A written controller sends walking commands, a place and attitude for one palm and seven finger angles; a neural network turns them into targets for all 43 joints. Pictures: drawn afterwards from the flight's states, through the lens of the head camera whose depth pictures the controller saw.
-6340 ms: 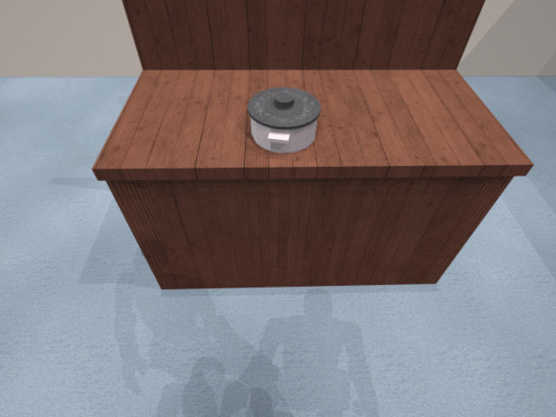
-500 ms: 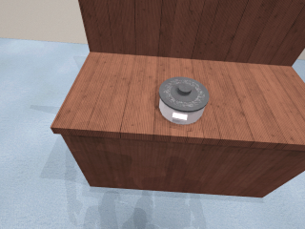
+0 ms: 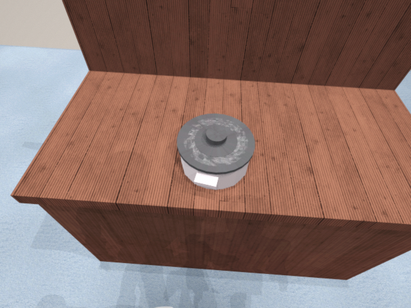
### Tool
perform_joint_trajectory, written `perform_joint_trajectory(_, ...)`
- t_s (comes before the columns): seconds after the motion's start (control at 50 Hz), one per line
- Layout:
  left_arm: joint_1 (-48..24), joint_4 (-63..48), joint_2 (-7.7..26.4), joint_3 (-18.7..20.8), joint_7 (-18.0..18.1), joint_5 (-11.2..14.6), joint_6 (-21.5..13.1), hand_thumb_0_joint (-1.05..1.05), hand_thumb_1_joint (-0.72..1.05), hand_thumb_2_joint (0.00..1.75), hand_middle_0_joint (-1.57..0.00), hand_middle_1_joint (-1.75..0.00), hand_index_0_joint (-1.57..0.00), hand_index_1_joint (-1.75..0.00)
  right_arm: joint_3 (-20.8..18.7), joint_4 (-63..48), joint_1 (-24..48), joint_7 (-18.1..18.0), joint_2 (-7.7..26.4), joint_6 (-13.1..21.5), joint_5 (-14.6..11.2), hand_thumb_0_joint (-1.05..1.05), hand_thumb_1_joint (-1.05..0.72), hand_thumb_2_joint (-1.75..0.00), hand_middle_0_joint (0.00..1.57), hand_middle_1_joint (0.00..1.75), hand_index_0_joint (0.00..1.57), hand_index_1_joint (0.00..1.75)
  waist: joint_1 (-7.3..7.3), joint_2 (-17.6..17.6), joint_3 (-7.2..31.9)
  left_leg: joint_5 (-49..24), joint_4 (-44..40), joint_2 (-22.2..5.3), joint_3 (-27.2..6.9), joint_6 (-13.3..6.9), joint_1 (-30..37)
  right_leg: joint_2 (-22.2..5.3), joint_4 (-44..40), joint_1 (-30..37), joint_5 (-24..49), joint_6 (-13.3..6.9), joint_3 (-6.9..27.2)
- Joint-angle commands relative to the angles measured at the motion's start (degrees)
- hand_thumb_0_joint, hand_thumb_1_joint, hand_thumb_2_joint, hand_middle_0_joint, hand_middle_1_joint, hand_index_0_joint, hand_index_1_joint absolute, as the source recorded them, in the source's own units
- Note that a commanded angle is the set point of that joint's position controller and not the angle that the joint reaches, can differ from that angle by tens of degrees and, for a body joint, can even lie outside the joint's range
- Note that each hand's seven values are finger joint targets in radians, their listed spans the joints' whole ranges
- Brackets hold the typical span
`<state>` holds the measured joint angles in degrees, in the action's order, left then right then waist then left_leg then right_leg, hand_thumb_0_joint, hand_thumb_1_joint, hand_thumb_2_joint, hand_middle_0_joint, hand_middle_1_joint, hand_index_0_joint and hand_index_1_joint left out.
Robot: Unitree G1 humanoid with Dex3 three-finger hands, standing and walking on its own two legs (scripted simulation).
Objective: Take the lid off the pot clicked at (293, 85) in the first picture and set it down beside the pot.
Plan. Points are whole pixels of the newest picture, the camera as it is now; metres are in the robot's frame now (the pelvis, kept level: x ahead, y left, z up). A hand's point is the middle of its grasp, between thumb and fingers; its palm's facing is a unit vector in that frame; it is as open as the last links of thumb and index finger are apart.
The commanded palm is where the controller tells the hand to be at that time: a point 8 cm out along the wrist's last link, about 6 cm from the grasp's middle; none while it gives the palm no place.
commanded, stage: shuffle to correct the standing spot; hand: left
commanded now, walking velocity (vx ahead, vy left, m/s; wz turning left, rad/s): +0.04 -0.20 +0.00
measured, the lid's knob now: (216, 135) +0.49 +0.01 +0.03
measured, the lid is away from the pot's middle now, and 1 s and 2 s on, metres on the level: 0.00 0.00 0.00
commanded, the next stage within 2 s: come to a stop and stand still in 0.82 s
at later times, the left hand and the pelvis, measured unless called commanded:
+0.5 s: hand out of the picture +0.12 +0.09 -0.18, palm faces +0.00 -0.98 -0.18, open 7.4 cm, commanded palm none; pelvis +0.08 -0.09 +0.00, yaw +0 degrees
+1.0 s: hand out of the picture +0.09 +0.04 -0.16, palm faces -0.04 -0.97 -0.23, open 7.4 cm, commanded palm none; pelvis +0.02 -0.14 +0.00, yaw -1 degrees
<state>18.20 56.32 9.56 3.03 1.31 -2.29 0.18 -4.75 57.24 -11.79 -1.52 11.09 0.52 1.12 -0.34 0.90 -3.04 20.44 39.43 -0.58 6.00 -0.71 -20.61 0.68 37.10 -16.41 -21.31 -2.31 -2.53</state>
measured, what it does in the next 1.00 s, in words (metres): steps to the right: left foot, then right foot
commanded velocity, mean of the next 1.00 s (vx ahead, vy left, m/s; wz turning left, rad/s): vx -0.10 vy -0.08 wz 0.00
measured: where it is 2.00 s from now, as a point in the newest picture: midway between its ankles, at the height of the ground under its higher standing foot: outside the picture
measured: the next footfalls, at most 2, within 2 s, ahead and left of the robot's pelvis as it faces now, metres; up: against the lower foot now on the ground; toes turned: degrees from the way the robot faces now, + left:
left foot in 0.02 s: +0.06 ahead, +0.09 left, +0.00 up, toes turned +5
right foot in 0.28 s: +0.08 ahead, -0.22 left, +0.00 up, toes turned -3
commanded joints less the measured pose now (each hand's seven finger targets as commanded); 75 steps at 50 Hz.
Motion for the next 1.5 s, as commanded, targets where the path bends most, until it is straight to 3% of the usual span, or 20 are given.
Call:
perform_joint_trajectory(0.0,-0.2,-4.9,3.5,-0.1,-0.4,1.5,-0.6,0.0,0.9,0.9,-0.2,-0.3,-0.2,-0.3,-1.1,0.6,-14.8,-0.8,9.7,1.3,1.1,0.0,-0.9,-0.9,0.2,0.3,0.2,0.3,5.02,-15.9,3.7,-35.5,-22.6,-26.5,-33.1,-14.2,22.8,0.2,24.4,-19.6,-10.3,2.6,-0.3)
perform_joint_trajectory(0.02,-1.2,-5.5,6.5,0.4,-0.2,1.0,0.1,0.0,0.9,0.9,-0.2,-0.3,-0.2,-0.3,-1.2,-0.3,-13.3,-0.6,10.4,0.6,1.1,0.0,-0.9,-0.9,0.2,0.3,0.2,0.3,4.25,-7.5,3.1,-31.1,-22.7,-27.7,-32.0,-17.3,16.0,-1.6,32.9,-17.8,-11.8,2.1,5.9)
perform_joint_trajectory(0.1,-2.6,-4.5,5.5,0.4,-0.9,1.1,0.4,0.0,0.9,0.9,-0.2,-0.3,-0.2,-0.3,0.1,-2.3,-2.2,-0.9,6.7,1.7,0.8,0.0,-0.9,-0.9,0.2,0.3,0.2,0.3,-0.37,-12.1,0.3,-32.3,-19.5,-18.3,-14.5,-10.8,9.6,-4.7,30.6,-16.6,-6.2,2.9,6.9)
perform_joint_trajectory(0.2,3.0,-2.3,4.4,-0.1,-1.4,1.4,0.2,0.0,0.9,0.9,-0.2,-0.3,-0.2,-0.3,-1.1,-2.1,-1.1,-0.7,9.7,-0.3,0.6,0.0,-0.9,-0.9,0.2,0.3,0.2,0.3,-1.84,-8.1,6.8,-26.1,-6.8,-13.0,-6.3,-2.8,9.3,-2.0,-7.0,2.9,7.9,3.7,-2.7)
perform_joint_trajectory(0.22,5.0,-1.5,6.6,0.3,-1.2,1.4,-0.1,0.0,0.9,0.9,-0.2,-0.3,-0.2,-0.3,-1.4,-1.7,-3.1,-0.5,8.6,-0.7,0.1,0.0,-0.9,-0.9,0.2,0.3,0.2,0.3,-1.7,-1.8,7.3,-21.4,-0.5,-10.0,-4.5,-0.6,5.5,-3.1,-13.0,8.9,15.6,3.2,-0.4)
perform_joint_trajectory(0.26,5.0,-1.4,12.7,0.9,-0.3,0.6,-0.1,0.0,0.9,0.9,-0.2,-0.3,-0.2,-0.3,-0.5,-2.9,-4.5,-0.6,3.1,-1.9,-0.7,0.0,-0.9,-0.9,0.2,0.3,0.2,0.3,-0.52,20.0,7.0,14.6,15.6,-0.4,-0.2,2.8,-7.2,-18.2,-15.3,13.9,48.7,-6.3,15.2)
perform_joint_trajectory(0.28,3.3,-2.8,12.8,0.8,-0.1,0.1,0.5,0.0,0.9,0.9,-0.2,-0.3,-0.2,-0.3,-0.2,-2.5,-4.7,-0.9,3.2,-2.5,-0.8,0.0,-0.9,-0.9,0.2,0.3,0.2,0.3,-0.57,16.9,7.3,17.0,20.7,-1.5,-3.0,2.4,-5.1,-18.7,-17.2,9.0,40.5,-9.2,13.9)
perform_joint_trajectory(0.38,-1.5,-3.2,10.3,1.0,1.7,0.1,0.5,0.0,0.9,0.9,-0.2,-0.3,-0.2,-0.3,0.4,-2.4,-1.0,-0.7,2.1,-1.6,-1.2,0.0,-0.9,-0.9,0.2,0.3,0.2,0.3,0.72,9.0,4.9,13.8,12.5,-2.2,-2.7,2.3,-7.0,-15.9,-8.6,13.7,61.5,-10.3,9.5)
perform_joint_trajectory(0.44,-4.6,-3.6,9.4,0.4,1.8,1.9,0.4,0.0,0.9,0.9,-0.2,-0.3,-0.2,-0.3,1.0,0.9,-8.9,-0.8,1.9,-1.1,-1.1,0.0,-0.9,-0.9,0.2,0.3,0.2,0.3,4.78,1.4,7.7,-20.7,-14.3,-3.0,-2.1,1.5,13.0,-10.3,-0.6,7.8,51.4,-2.6,3.9)
perform_joint_trajectory(0.46,-3.2,-4.1,7.0,0.1,1.6,2.9,0.5,0.0,0.9,0.9,-0.2,-0.3,-0.2,-0.3,1.0,0.2,-9.5,-1.2,5.3,-0.7,-0.9,0.0,-0.9,-0.9,0.2,0.3,0.2,0.3,4.36,-8.0,8.3,-42.4,-17.1,-12.6,-12.6,-3.1,21.3,-5.5,5.0,-1.6,31.6,2.1,1.3)
perform_joint_trajectory(0.48,-2.4,-3.7,4.6,-0.8,1.6,3.2,0.9,0.0,0.9,0.9,-0.2,-0.3,-0.2,-0.3,1.1,-0.5,-10.1,-1.4,7.5,-0.8,-0.8,0.0,-0.9,-0.9,0.2,0.3,0.2,0.3,4.05,-15.9,8.4,-69.0,-17.3,-22.9,-21.6,-10.6,21.7,-0.9,13.4,-5.5,-8.7,4.8,0.5)
perform_joint_trajectory(0.58,-2.6,-1.8,6.3,-0.3,1.5,1.9,2.7,0.0,0.9,0.9,-0.2,-0.3,-0.2,-0.3,2.3,-2.6,1.8,-1.6,5.6,-1.0,-0.2,0.0,-0.9,-0.9,0.2,0.3,0.2,0.3,-0.85,-13.3,1.0,-57.4,-15.3,-15.6,-8.6,-8.8,11.8,-3.9,11.1,-2.7,-7.4,5.0,3.4)
perform_joint_trajectory(0.7,-0.5,-1.4,6.2,-0.7,1.0,1.6,1.8,0.0,0.9,0.9,-0.2,-0.3,-0.2,-0.3,0.5,-2.1,-1.7,-0.9,8.0,-1.7,-1.3,0.0,-0.9,-0.9,0.2,0.3,0.2,0.3,0.03,-4.7,7.3,-48.1,-10.5,-13.9,-9.1,-5.4,16.5,-3.9,-11.4,4.3,12.8,4.8,-1.3)
perform_joint_trajectory(0.76,-2.0,-2.5,9.4,-0.4,1.2,1.2,1.1,0.0,0.9,0.9,-0.2,-0.3,-0.2,-0.3,0.6,-3.1,-2.4,-0.3,5.1,-2.3,-1.3,0.0,-0.9,-0.9,0.2,0.3,0.2,0.3,1.14,1.3,6.4,-28.7,-6.9,-7.7,-5.0,-0.4,9.5,-10.9,-9.6,5.7,40.5,0.7,6.1)
perform_joint_trajectory(0.84,-3.7,-3.3,10.8,-0.5,1.0,1.0,0.7,0.0,0.9,0.9,-0.2,-0.3,-0.2,-0.3,0.4,-2.9,-3.9,0.1,3.6,-2.8,-1.3,0.0,-0.9,-0.9,0.2,0.3,0.2,0.3,2.04,5.8,9.3,-19.2,-2.2,-4.7,-2.7,0.9,10.0,-13.3,-10.4,4.1,40.9,-1.6,7.5)
perform_joint_trajectory(0.94,-6.6,-3.8,11.8,-0.6,1.1,0.7,0.4,0.0,0.9,0.9,-0.2,-0.3,-0.2,-0.3,0.7,-1.9,-5.4,0.6,1.8,-3.3,-1.4,0.0,-0.9,-0.9,0.2,0.3,0.2,0.3,2.5,10.0,5.7,0.6,3.5,-1.3,-2.9,2.5,8.0,-16.9,-17.3,-2.7,26.5,-5.9,10.4)
perform_joint_trajectory(1.02,-5.8,-3.7,7.2,-1.1,0.9,1.2,0.9,0.0,0.9,0.9,-0.2,-0.3,-0.2,-0.3,2.2,-0.2,-7.8,1.1,3.0,-1.6,-0.3,0.0,-0.9,-0.9,0.2,0.3,0.2,0.3,1.17,-2.9,-3.2,0.6,-18.8,-6.9,-10.5,-1.2,3.2,-6.3,-14.0,-6.5,-4.5,1.1,5.0)
perform_joint_trajectory(1.12,3.9,0.6,4.4,-1.3,0.7,0.8,0.3,0.0,0.9,0.9,-0.2,-0.3,-0.2,-0.3,2.4,-0.3,-4.5,1.4,4.0,-0.5,-0.1,0.0,-0.9,-0.9,0.2,0.3,0.2,0.3,-2.93,-8.4,-0.7,16.7,-27.4,-8.2,-13.0,-2.8,-8.7,-3.7,-6.9,7.5,0.7,2.4,1.2)
perform_joint_trajectory(1.22,3.8,1.3,4.6,-1.6,0.6,0.8,-1.0,0.0,0.9,0.9,-0.2,-0.3,-0.2,-0.3,2.6,2.3,-11.2,1.3,1.3,-0.6,-0.1,0.0,-0.9,-0.9,0.2,0.3,0.2,0.3,-0.17,0.3,-2.0,10.2,-20.6,-4.4,-9.3,-1.4,0.3,-5.4,-17.5,-2.4,-8.1,1.5,5.4)
perform_joint_trajectory(1.48,10.1,6.2,1.2,-2.0,0.8,0.8,-1.8,0.0,0.9,0.9,-0.2,-0.3,-0.2,-0.3,2.6,5.7,-15.3,0.5,-2.3,0.0,-0.3,0.0,-0.9,-0.9,0.2,0.3,0.2,0.3,0.37,-1.1,-4.6,10.0,-19.8,-4.3,-10.3,-1.5,-0.5,-4.8,-17.9,-6.7,-8.9,0.9,6.7)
